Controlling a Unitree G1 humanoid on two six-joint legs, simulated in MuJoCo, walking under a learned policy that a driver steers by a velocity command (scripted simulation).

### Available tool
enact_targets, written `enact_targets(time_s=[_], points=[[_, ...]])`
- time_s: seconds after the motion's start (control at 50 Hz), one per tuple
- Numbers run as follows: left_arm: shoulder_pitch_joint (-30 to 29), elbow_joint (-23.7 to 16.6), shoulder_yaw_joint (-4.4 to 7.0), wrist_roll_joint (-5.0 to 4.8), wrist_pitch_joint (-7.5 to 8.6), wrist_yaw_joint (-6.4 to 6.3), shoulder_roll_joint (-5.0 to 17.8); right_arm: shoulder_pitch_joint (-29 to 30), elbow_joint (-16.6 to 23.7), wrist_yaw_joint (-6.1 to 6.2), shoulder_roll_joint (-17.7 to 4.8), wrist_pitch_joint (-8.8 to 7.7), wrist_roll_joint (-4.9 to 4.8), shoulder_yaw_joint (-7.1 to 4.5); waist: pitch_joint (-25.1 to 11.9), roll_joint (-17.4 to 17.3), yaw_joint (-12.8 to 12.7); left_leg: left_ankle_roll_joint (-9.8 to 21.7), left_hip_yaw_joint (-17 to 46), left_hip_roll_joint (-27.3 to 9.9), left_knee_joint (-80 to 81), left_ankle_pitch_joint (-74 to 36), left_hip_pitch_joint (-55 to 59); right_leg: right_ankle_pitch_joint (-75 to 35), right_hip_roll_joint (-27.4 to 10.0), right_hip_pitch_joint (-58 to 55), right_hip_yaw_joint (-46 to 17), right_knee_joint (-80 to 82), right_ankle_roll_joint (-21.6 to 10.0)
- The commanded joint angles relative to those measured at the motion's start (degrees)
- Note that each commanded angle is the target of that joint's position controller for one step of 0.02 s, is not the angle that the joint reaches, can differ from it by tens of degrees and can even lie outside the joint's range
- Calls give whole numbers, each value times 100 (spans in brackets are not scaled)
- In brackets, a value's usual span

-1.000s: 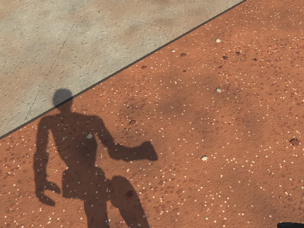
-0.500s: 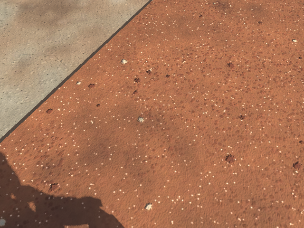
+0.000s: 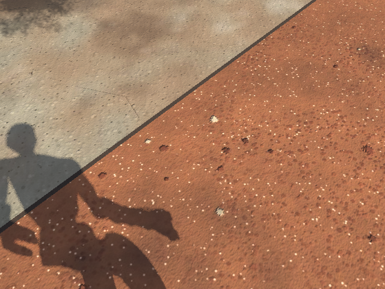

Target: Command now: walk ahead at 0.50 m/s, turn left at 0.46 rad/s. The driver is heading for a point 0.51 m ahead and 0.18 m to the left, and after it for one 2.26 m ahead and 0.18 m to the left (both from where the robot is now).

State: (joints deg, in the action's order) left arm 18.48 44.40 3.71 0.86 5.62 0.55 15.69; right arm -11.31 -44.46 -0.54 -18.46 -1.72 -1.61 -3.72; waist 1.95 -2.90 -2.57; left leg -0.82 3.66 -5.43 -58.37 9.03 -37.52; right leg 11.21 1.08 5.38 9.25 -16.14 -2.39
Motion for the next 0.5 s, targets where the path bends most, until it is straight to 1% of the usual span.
enact_targets(time_s=[0.02,0.06,0.1,0.14,0.16,0.18,0.2,0.22,0.24,0.26,0.28,0.3,0.32,0.34,0.36,0.38,0.4,0.42,0.46,0.5], points=[[-486,-367,195,-8,109,-76,782,84,367,-94,-28,-36,29,31,124,585,171,1,101,-165,882,-893,-76,-1447,-1531,28,-507,951,-789],[-330,-278,239,-40,69,-111,912,525,523,-176,27,-55,44,75,264,492,-1,62,-149,-112,1438,-1167,-11,-1458,-1583,-87,-246,986,-752],[-137,-164,278,-94,7,-123,1003,874,687,-238,18,-56,40,90,387,440,-120,165,-292,-79,1808,-1111,-88,-1516,-1679,-404,-89,921,-711],[-2,-64,313,-160,-76,-123,1074,1120,846,-296,-36,-54,32,80,448,461,-160,304,-429,-22,2051,-818,-192,-1789,-1779,-823,30,724,-640],[17,-33,330,-186,-123,-128,1117,1178,913,-323,-74,-52,32,65,426,494,-131,390,-532,49,2138,-592,-155,-2183,-1813,-1001,101,542,-590],[-16,-29,348,-200,-167,-140,1191,1142,962,-342,-137,-44,33,31,322,568,-41,496,-683,194,2193,-332,59,-3013,-1818,-1117,192,250,-527],[-50,-38,372,-220,-212,-160,1286,987,977,-345,-236,-26,33,-24,114,685,94,612,-869,398,2167,-25,420,-4045,-1807,-1208,265,-175,-462],[-103,-57,388,-240,-267,-181,1355,550,908,-333,-392,-5,20,-119,-192,774,367,749,-1026,642,2159,235,1022,-4902,-1754,-1194,345,-880,-389],[-199,-90,373,-269,-313,-198,1351,-265,713,-285,-642,9,-2,-280,-630,712,847,943,-1095,910,2478,50,2174,-5062,-1571,-833,496,-1993,-230],[-140,-164,299,-191,-286,-229,1198,-1241,458,-173,-1074,71,-9,-492,-1139,359,1279,1205,-413,696,2646,-119,3925,-3743,-1342,409,495,-3605,39],[425,-484,20,58,-148,-146,287,-1125,485,-96,-1768,59,-52,-596,-1499,-1281,539,2253,2758,-860,2995,546,5842,1864,-218,3132,130,-5725,469],[-48,-573,13,-137,92,-79,611,-1249,718,-129,-1413,-48,12,-466,-2402,-616,897,2634,4586,-1393,4027,1526,6245,2434,83,3827,-1353,-6466,417],[-718,-762,104,-368,212,-37,960,-1078,650,-155,-1044,-140,60,-365,-1562,-231,1023,2274,3787,-1258,4261,1155,5748,1845,-213,4303,-1484,-6358,280],[-809,-798,73,-326,279,-66,897,-767,656,-153,-881,-192,33,-318,-1016,75,774,2072,3062,-1015,4231,605,4929,1319,-460,4161,-1453,-5863,194],[-781,-715,94,-154,285,-115,903,-371,713,-142,-669,-202,26,-255,-672,261,514,1905,2464,-773,4226,-95,4130,1022,-651,3778,-1445,-5366,227],[-651,-681,137,-66,236,-121,957,-145,808,-113,-526,-212,98,-200,-578,135,307,1849,2096,-601,4319,-670,3585,798,-768,3333,-1493,-5081,263],[-584,-679,150,-36,167,-108,943,-62,860,-94,-505,-213,131,-191,-532,78,205,1848,1948,-503,4431,-981,3268,693,-784,3079,-1477,-4896,324],[-547,-678,137,-9,108,-101,857,-62,846,-68,-538,-224,113,-202,-493,96,158,1872,1778,-452,4494,-1308,3053,630,-773,2986,-1406,-4670,410],[-729,-744,81,21,20,-105,671,-212,763,6,-677,-236,89,-237,-349,147,178,1842,1414,-310,4559,-1699,2653,289,-697,2944,-1269,-4113,576],[-1195,-878,14,20,1,-99,524,-369,681,78,-772,-209,58,-264,-203,77,328,1655,1142,-84,4545,-1576,2445,-487,-568,2915,-1212,-3230,672]])
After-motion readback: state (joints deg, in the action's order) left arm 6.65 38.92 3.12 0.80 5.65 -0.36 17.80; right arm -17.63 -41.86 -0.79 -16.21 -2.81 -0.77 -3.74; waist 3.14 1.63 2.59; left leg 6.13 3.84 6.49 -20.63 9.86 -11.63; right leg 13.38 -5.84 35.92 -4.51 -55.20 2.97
